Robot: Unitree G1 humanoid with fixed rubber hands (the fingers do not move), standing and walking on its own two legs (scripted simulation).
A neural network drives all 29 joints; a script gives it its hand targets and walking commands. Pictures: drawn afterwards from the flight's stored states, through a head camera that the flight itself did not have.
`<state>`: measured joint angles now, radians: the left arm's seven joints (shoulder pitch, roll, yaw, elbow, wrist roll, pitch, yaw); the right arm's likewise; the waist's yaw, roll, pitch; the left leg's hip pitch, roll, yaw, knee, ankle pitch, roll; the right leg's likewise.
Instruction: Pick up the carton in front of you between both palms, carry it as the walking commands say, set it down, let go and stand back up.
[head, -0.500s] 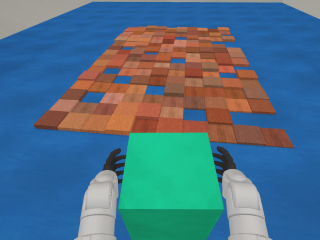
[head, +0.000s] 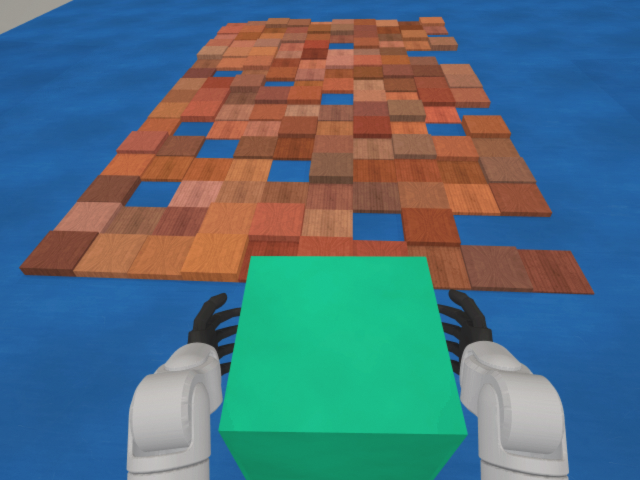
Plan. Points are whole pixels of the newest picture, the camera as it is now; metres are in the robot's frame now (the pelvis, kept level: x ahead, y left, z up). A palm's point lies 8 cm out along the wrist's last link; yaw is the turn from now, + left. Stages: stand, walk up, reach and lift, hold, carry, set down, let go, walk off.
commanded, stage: carry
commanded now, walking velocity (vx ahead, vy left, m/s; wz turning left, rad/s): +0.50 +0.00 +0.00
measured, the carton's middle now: (337, 382) +0.27 +0.00 +0.01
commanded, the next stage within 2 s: none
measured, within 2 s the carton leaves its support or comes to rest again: neither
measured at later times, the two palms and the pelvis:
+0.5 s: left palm (243, 192) +0.58 +0.15 +0.08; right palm (417, 182) +0.60 -0.15 +0.08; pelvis +0.32 -0.02 -0.01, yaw +2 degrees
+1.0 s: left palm (265, 63) +0.99 +0.14 +0.15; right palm (394, 59) +0.99 -0.16 +0.15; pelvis +0.66 -0.01 -0.02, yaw +1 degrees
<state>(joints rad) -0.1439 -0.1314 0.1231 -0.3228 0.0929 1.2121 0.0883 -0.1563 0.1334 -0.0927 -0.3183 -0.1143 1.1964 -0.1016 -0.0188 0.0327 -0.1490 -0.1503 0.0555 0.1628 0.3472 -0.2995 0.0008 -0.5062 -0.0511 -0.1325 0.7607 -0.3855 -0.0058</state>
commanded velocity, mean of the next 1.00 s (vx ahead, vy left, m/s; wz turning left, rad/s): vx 0.50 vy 0.00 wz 0.00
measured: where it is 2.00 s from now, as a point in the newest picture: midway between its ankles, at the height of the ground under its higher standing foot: (328, 237)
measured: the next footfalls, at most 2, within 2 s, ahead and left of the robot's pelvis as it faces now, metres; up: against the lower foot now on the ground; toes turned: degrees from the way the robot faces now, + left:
right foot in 0.10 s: +0.20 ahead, -0.11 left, +0.00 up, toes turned -10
left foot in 0.54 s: +0.53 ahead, +0.09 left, +0.00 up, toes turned +12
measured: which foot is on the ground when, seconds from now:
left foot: down 0.00-0.10, up 0.12-0.52, down 0.54-1.00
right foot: up 0.00-0.08, down 0.10-0.54, up 0.56-1.00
